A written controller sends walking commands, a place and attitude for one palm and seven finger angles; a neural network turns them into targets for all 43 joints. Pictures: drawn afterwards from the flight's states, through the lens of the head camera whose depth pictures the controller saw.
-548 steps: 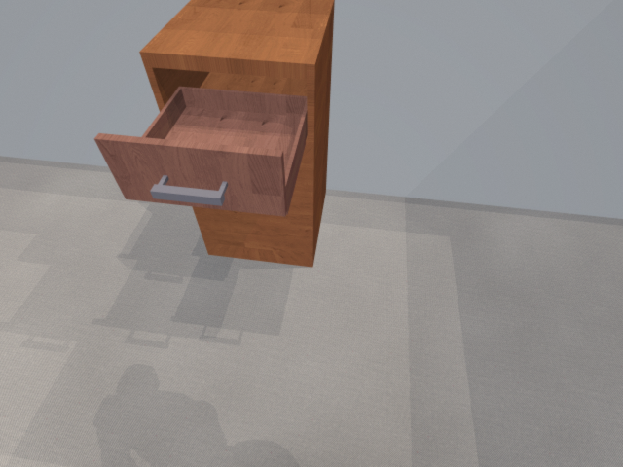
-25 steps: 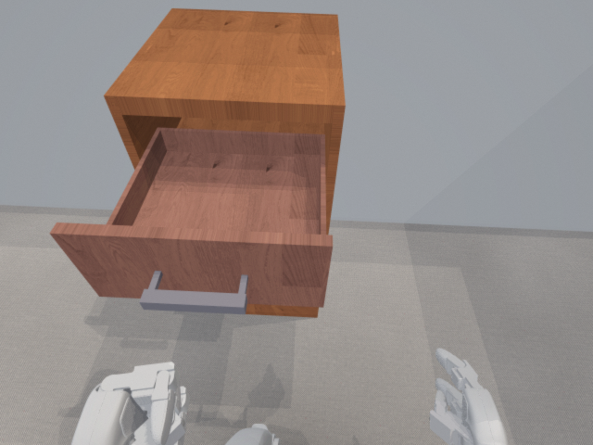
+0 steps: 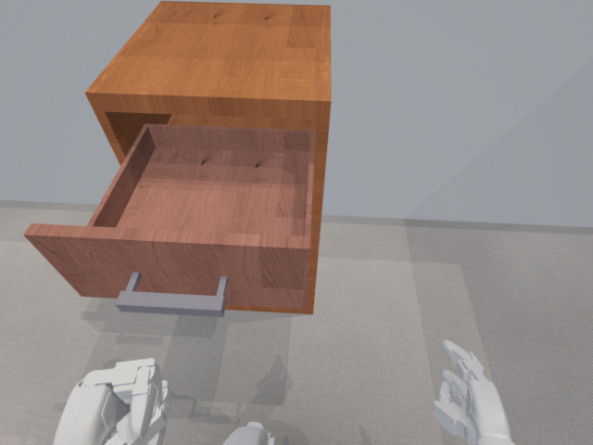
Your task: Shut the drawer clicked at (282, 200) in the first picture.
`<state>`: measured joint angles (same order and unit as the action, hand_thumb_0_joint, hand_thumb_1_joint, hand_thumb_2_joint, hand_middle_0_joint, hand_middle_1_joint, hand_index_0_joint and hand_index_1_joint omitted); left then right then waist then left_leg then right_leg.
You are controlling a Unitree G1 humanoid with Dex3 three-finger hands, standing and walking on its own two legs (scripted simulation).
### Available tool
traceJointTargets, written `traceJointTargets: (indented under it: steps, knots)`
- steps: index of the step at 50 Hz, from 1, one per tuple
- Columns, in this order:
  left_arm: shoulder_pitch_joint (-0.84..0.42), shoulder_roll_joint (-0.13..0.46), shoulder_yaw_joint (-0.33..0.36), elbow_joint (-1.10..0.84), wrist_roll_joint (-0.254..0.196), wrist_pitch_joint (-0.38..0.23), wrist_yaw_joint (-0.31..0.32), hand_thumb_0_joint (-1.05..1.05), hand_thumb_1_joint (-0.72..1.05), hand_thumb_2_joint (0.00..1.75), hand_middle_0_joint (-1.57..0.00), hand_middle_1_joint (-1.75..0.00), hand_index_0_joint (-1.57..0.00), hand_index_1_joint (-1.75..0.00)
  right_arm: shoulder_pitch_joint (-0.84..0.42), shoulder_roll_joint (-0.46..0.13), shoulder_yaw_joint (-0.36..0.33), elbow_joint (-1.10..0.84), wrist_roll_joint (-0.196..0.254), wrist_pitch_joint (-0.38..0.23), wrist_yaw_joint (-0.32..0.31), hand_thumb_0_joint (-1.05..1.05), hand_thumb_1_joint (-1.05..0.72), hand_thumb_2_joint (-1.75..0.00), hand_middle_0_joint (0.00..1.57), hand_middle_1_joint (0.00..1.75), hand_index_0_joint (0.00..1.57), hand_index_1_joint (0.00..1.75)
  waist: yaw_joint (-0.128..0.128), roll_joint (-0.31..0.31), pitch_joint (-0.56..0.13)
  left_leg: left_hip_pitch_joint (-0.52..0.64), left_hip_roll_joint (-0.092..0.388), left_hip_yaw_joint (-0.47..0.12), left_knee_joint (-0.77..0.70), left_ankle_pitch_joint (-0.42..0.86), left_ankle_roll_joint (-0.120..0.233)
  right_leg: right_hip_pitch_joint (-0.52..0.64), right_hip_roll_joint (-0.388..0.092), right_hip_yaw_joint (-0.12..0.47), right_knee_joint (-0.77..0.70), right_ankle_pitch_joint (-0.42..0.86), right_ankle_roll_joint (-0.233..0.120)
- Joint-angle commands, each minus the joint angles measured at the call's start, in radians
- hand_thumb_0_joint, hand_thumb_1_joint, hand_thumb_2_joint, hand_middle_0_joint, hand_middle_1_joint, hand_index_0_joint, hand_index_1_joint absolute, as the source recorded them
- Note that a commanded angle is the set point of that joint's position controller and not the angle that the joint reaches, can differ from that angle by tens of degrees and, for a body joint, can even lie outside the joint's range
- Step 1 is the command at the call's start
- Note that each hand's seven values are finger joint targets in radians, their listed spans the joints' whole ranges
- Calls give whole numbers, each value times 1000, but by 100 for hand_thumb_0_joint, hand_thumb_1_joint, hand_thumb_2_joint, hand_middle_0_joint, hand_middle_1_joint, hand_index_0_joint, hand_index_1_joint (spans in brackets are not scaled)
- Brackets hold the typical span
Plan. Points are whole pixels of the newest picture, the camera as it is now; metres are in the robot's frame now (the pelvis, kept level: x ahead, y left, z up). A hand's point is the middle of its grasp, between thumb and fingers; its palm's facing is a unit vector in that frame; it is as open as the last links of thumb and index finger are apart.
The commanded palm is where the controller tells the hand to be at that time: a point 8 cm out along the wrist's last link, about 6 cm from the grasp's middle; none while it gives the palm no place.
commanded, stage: bring the fist close to the handle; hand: left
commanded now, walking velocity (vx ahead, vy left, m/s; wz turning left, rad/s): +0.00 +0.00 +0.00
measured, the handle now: (175, 292) +0.32 +0.21 +0.00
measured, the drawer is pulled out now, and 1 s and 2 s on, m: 0.29 0.29 0.27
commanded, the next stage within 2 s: push the drawer shut in 1.18 s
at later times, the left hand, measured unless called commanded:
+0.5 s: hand (180, 388) +0.19 +0.15 +0.03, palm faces -0.01 -1.00 -0.03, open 3.3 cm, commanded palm +0.16 +0.21 +0.03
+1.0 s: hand (190, 366) +0.22 +0.16 +0.01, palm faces -0.02 -1.00 -0.02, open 3.3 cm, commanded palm +0.19 +0.21 +0.01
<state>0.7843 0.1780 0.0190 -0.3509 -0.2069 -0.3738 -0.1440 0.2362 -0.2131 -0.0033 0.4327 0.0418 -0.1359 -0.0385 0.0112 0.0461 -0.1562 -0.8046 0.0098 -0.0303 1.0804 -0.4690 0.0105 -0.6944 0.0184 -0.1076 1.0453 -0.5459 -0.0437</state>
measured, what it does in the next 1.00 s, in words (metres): stands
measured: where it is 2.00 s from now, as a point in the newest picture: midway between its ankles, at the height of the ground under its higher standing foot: outside the picture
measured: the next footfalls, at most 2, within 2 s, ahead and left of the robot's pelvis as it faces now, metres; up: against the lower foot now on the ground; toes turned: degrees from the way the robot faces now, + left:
none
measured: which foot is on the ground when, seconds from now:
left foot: down 0.00-1.00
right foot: down 0.00-1.00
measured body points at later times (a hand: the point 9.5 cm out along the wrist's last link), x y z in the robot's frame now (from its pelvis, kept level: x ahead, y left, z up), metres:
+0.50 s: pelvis +0.00 +0.00 -0.02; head +0.06 +0.01 +0.42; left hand +0.18 +0.21 +0.04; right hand +0.19 -0.24 -0.09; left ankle +0.04 +0.11 -0.67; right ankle -0.01 -0.09 -0.67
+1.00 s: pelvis -0.01 +0.02 -0.04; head +0.08 +0.03 +0.40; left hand +0.21 +0.21 +0.01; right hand +0.18 -0.21 -0.12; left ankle +0.04 +0.11 -0.67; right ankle -0.01 -0.09 -0.67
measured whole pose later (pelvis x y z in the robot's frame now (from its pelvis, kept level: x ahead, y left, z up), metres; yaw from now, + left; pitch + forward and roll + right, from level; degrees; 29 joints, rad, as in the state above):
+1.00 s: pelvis -0.01 +0.02 -0.04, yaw -2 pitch +19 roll -3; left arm 0.46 0.17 -0.01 -0.14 -0.15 -0.44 -0.05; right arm 0.20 -0.22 0.01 0.47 0.00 -0.07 -0.01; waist -0.02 0.04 -0.18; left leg -1.09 0.01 -0.01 1.28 -0.53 0.04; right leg -0.97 0.01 -0.09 1.23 -0.60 -0.02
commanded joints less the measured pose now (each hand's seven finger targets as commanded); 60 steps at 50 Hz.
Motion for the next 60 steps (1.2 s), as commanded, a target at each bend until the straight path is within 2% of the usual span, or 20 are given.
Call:
traceJointTargets:
  steps: [1, 2, 6, 9, 12, 18, 22, 23, 26, 31, 34, 35, 36, 39, 43, 45, 48, 50, 52, 60]
  knots:
    - [-1, 88, 57, -174, -19, -90, -25, 0, 90, 90, -140, -160, -140, -160, -73, -101, -50, -150, -2, -62, -9, 0, -90, -90, 20, 30, 20, 30, -22, -42, -110, 97, -16, -3, -106, 190, 27, 38, -16, 105, -192, 252, 33]
    - [-8, 117, 92, -156, -16, -93, -21, 0, 90, 90, -140, -160, -140, -160, -79, -100, -53, -139, -3, -59, -12, 0, -90, -90, 20, 30, 20, 30, -15, -44, -111, 87, -15, -3, -98, 198, 27, 42, -15, 113, -189, 266, 32]
    - [-38, 87, 87, -114, -26, -105, -26, 0, 90, 90, -140, -160, -140, -160, -85, -98, -54, -130, -4, -53, -12, 0, -90, -90, 20, 30, 20, 30, -20, -38, -111, 76, -15, 1, -89, 195, 24, 27, -16, 110, -177, 272, 34]
    - [-28, 85, 114, -62, -37, -106, -26, 0, 90, 90, -140, -160, -140, -160, -91, -97, -59, -117, -6, -45, -15, 0, -90, -90, 20, 30, 20, 30, -14, -75, -135, 56, -13, -1, -76, 208, 21, 40, -20, 117, -164, 318, 41]
    - [-61, 69, 84, -53, -31, -116, -34, 0, 90, 90, -140, -160, -140, -160, -98, -104, -58, -114, -9, -46, -14, 0, -90, -90, 20, 30, 20, 30, -20, -46, -147, 53, -14, -1, -67, 227, 24, 23, -17, 105, -140, 328, 36]
    - [-141, 65, 61, -21, -16, -146, -23, 0, 90, 90, -140, -160, -140, -160, -93, -112, -58, -101, -19, -50, -14, 0, -90, -90, 20, 30, 20, 30, -36, -55, -151, 21, -7, -9, -40, 196, 25, -50, -9, 93, -102, 258, 29]
    - [-160, 98, 107, 5, -8, -161, -1, 0, 90, 90, -140, -160, -140, -160, -107, -113, -60, -94, -21, -44, -12, 0, -90, -90, 20, 30, 20, 30, -15, -25, -178, -2, -5, -7, -27, 176, 22, -73, -4, 92, -77, 206, 19]
    - [-172, 68, 71, -9, -7, -164, 0, 0, 90, 90, -140, -160, -140, -160, -100, -113, -56, -104, -23, -45, -9, 0, -90, -90, 20, 30, 20, 30, -25, -24, -196, 9, -7, -6, -25, 182, 23, -79, -5, 83, -66, 217, 20]
    - [-216, 55, 48, -10, -6, -161, 12, 0, 90, 90, -140, -160, -140, -160, -100, -116, -54, -106, -25, -43, -4, 0, -90, -90, 20, 30, 20, 30, -27, 4, -212, 10, -5, -13, -21, 165, 20, -113, -3, 71, -51, 190, 17]
    - [-254, 43, 14, 32, 18, -141, 30, 0, 90, 90, -140, -160, -140, -160, -92, -127, -51, -111, -28, -30, 1, 0, -90, -90, 20, 30, 20, 30, -45, -26, -204, -17, 0, -25, -11, 127, 20, -165, 1, 61, -33, 147, 17]
    - [-308, 65, 35, 58, 33, -138, 51, 0, 90, 90, -140, -160, -140, -160, -91, -131, -48, -108, -33, -20, 1, 0, -90, -90, 20, 30, 20, 30, -46, -48, -204, -45, 1, -30, 3, 102, 19, -191, 3, 62, -17, 118, 15]
    - [-305, 61, 38, 63, 38, -139, 55, 0, 90, 90, -140, -160, -140, -160, -94, -131, -47, -112, -35, -17, 2, 0, -90, -90, 20, 30, 20, 30, -36, -22, -207, -47, 0, -29, 1, 97, 17, -198, 3, 58, -8, 106, 12]
    - [-330, 56, 31, 67, 37, -141, 61, 0, 90, 90, -140, -160, -140, -160, -91, -131, -44, -113, -35, -16, 4, 0, -90, -90, 20, 30, 20, 30, -44, -44, -212, -53, 0, -32, 8, 94, 18, -204, 4, 61, -5, 105, 14]
    - [-351, 56, 37, 62, 37, -154, 77, 0, 90, 90, -140, -160, -140, -160, -93, -130, -42, -115, -39, -11, 9, 0, -90, -90, 20, 30, 20, 30, -31, -8, -243, -54, -2, -30, 16, 98, 16, -211, 3, 60, 13, 105, 9]
    - [-310, 59, 25, -4, 36, -154, 86, 0, 90, 90, -140, -160, -140, -160, -83, -129, -43, -128, -36, -4, 16, 0, -90, -90, 20, 30, 20, 30, -17, 30, -310, 11, 3, -33, -3, 163, 12, -181, 5, 51, 16, 155, 5]
    - [-331, 58, 2, -24, 43, -144, 87, 0, 90, 90, -140, -160, -140, -160, -77, -132, -40, -129, -36, 2, 18, 0, -90, -90, 20, 30, 20, 30, -28, 41, -306, 27, 7, -41, -8, 170, 11, -192, 4, 44, 17, 157, 6]
    - [-309, 28, -27, 30, 55, -113, 90, 0, 90, 90, -140, -160, -140, -160, -75, -133, -40, -125, -34, 13, 17, 0, -90, -90, 20, 30, 20, 30, -49, -5, -254, 4, 10, -49, -9, 151, 13, -211, 8, 39, 9, 148, 11]
    - [-302, 28, -18, 59, 53, -95, 90, 0, 90, 90, -140, -160, -140, -160, -74, -135, -41, -129, -33, 22, 16, 0, -90, -90, 20, 30, 20, 30, -52, -37, -223, -25, 6, -46, -12, 116, 13, -207, 9, 38, -2, 131, 13]
    - [-276, 51, 13, 70, 57, -89, 96, 0, 90, 90, -140, -160, -140, -160, -79, -135, -43, -131, -34, 29, 13, 0, -90, -90, 20, 30, 20, 30, -39, -54, -229, -36, 4, -43, -10, 128, 14, -190, 11, 40, 4, 142, 11]
    - [-261, 39, -9, -40, 48, -171, 113, 0, 90, 90, -140, -160, -140, -160, -70, -116, -42, -131, -41, 21, 23, 0, -90, -90, 20, 30, 20, 30, -27, 36, -284, 37, 8, -41, 2, 230, 5, -196, 8, 38, 29, 205, 6]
